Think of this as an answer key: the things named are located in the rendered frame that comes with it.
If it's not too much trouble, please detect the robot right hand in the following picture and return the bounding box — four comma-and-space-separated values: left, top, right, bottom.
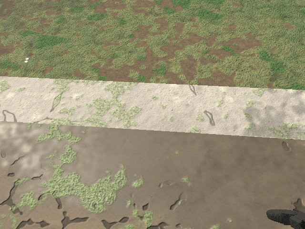
266, 208, 305, 229

